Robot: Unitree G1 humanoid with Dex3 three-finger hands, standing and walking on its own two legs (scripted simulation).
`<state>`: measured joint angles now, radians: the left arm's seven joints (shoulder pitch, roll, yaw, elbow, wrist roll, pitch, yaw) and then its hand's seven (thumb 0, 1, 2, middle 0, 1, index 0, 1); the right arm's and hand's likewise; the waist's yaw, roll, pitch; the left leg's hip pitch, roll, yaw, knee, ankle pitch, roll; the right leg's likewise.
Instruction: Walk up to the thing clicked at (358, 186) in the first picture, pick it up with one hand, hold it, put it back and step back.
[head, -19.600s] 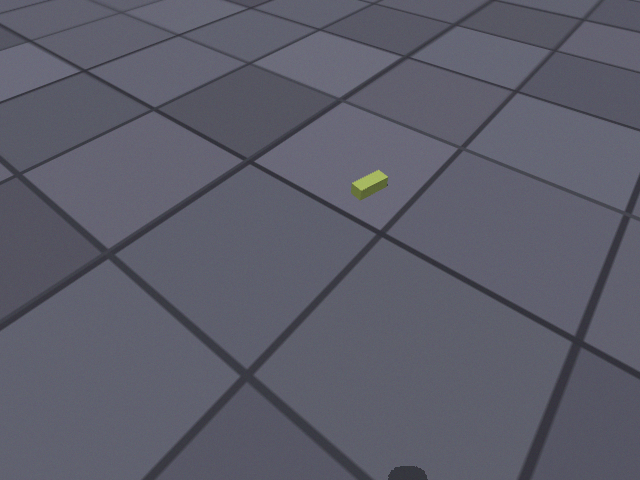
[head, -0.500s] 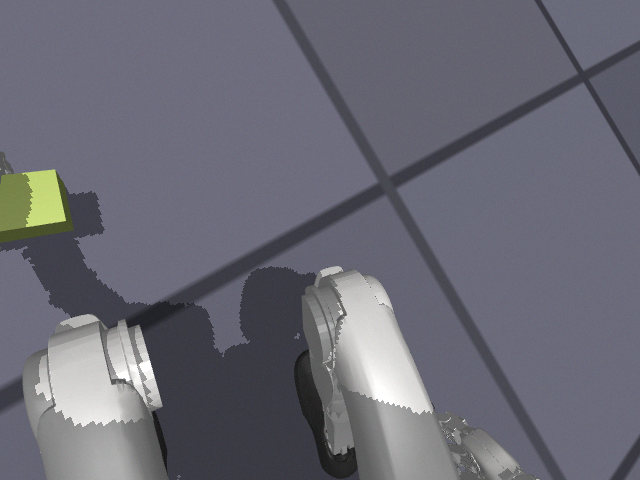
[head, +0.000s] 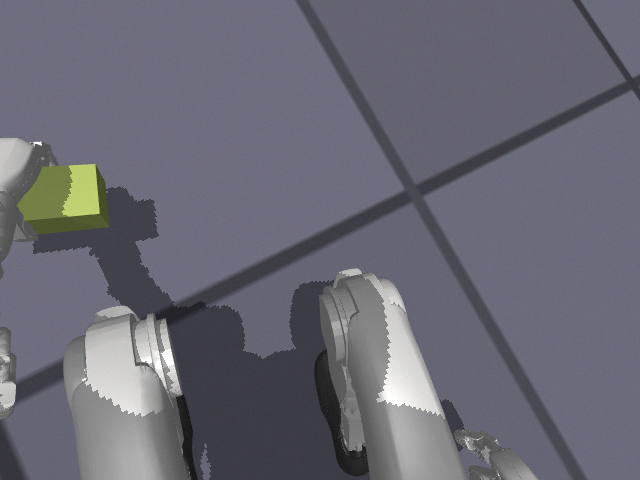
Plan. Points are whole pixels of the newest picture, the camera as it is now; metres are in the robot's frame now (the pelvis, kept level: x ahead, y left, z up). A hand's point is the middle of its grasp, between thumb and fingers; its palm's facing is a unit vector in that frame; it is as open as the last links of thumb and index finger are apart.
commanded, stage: lift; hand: left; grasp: from above
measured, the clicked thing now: (28, 202) +0.47 +0.31 -0.18
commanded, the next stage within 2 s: hold in 1.68 s
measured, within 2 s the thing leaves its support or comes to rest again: neither
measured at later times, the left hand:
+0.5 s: hand out of the picture +0.41 +0.32 -0.04, palm faces -0.46 -0.08 -0.89, open 9.6 cm
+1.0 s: hand out of the picture +0.34 +0.30 +0.17, palm faces -0.43 -0.11 -0.90, open 9.6 cm
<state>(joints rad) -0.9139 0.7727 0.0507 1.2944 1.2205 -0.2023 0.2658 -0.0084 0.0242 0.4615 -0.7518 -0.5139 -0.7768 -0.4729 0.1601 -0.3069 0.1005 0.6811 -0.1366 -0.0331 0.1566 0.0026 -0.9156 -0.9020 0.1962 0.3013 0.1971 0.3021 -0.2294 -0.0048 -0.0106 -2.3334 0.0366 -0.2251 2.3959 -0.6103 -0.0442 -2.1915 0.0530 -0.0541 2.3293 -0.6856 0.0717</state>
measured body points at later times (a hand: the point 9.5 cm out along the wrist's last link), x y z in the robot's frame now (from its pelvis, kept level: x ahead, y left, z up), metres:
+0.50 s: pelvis +0.00 +0.00 +0.08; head +0.19 +0.07 +0.48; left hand +0.43 +0.32 +0.01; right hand +0.11 -0.26 -0.04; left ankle +0.09 +0.15 -0.29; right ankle +0.11 -0.14 -0.29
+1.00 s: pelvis +0.01 +0.01 +0.24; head +0.13 +0.04 +0.68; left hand +0.35 +0.31 +0.22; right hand +0.17 -0.24 +0.12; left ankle +0.09 +0.15 -0.29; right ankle +0.11 -0.14 -0.29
